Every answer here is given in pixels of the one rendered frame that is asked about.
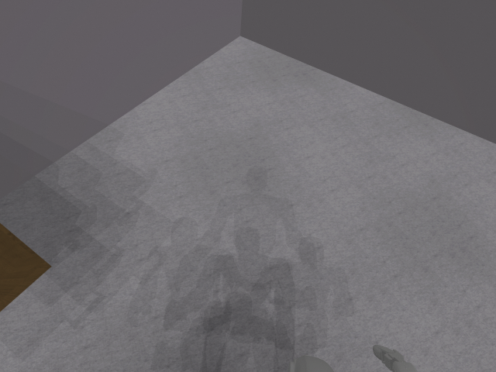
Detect robot right thigh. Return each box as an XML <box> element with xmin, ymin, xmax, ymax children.
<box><xmin>288</xmin><ymin>356</ymin><xmax>334</xmax><ymax>372</ymax></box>

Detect robot right hand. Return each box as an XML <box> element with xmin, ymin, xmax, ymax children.
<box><xmin>373</xmin><ymin>345</ymin><xmax>418</xmax><ymax>372</ymax></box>

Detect cabinet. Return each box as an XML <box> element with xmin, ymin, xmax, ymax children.
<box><xmin>0</xmin><ymin>223</ymin><xmax>51</xmax><ymax>311</ymax></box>

